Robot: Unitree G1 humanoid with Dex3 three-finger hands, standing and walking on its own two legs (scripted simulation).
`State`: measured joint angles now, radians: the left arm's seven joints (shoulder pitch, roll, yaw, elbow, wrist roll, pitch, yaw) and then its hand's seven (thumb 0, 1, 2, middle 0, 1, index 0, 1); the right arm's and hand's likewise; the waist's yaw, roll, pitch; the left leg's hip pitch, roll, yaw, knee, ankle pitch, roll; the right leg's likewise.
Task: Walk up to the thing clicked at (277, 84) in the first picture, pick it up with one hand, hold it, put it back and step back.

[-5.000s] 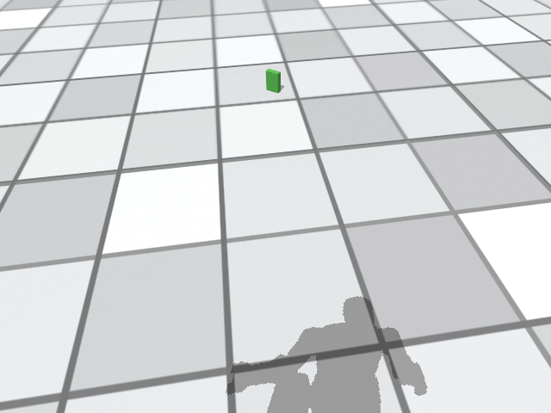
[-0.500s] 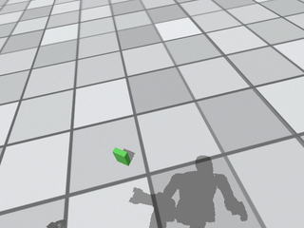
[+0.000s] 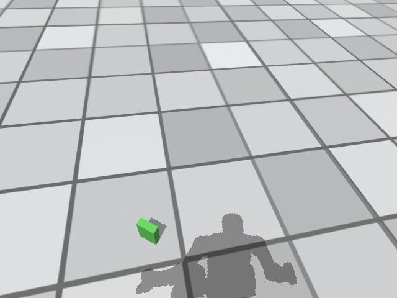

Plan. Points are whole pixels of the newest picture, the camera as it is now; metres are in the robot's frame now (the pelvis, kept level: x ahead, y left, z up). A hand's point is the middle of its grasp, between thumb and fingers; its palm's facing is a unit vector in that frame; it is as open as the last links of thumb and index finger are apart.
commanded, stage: walk up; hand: left
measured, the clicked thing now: (148, 231) +0.54 +0.22 -0.69
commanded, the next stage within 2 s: none
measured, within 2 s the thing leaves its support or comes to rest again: neither
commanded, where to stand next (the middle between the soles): +0.18 -0.02 m, yaw -2 degrees
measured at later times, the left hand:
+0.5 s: hand (96, 275) +0.21 +0.23 -0.12, palm faces -0.07 -0.91 -0.40, open 7.4 cm
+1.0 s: hand (85, 292) +0.18 +0.26 -0.16, palm faces -0.03 -0.95 -0.31, open 7.4 cm
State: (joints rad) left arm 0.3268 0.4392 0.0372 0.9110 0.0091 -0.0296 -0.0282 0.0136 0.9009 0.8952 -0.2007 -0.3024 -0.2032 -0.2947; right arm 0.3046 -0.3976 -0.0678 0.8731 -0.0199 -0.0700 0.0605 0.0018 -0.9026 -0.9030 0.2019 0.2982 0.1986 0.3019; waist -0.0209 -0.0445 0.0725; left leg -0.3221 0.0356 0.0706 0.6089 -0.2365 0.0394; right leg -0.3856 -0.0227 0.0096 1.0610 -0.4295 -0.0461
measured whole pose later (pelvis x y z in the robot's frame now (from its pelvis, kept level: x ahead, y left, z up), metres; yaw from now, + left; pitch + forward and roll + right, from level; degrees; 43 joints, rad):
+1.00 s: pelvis +0.13 +0.00 +0.01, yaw -1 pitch -3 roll -1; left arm 0.19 0.38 0.01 1.08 0.00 0.02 -0.03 0.01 0.90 0.90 -0.20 -0.30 -0.20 -0.29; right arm 0.17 -0.37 0.00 1.04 -0.02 -0.03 0.01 0.00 -0.90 -0.90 0.20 0.30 0.20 0.30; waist 0.02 -0.02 0.06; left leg -0.27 0.04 0.02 0.54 -0.23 0.00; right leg -0.24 -0.03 -0.03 0.50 -0.22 0.01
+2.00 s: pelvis +0.16 +0.00 +0.02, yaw -2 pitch -2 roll +0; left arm 0.09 0.34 0.02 1.16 0.01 0.01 -0.02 0.01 0.90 0.90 -0.20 -0.30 -0.20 -0.29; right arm 0.11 -0.35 0.00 1.17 -0.02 -0.03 0.00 0.00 -0.90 -0.90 0.20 0.30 0.20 0.30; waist -0.01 0.00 0.04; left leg -0.14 0.03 0.04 0.32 -0.15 -0.01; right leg -0.13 -0.03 -0.02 0.33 -0.17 0.02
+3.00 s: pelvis +0.17 +0.00 +0.02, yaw -2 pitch -2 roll +0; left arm 0.11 0.35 0.00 1.13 0.01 0.00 -0.01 0.01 0.90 0.90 -0.20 -0.30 -0.20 -0.29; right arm 0.10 -0.35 0.00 1.16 -0.01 -0.01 0.01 0.00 -0.90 -0.90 0.20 0.30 0.20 0.30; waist 0.00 0.00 0.05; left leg -0.11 0.02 0.04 0.30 -0.15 -0.01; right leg -0.11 -0.04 -0.03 0.31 -0.17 0.03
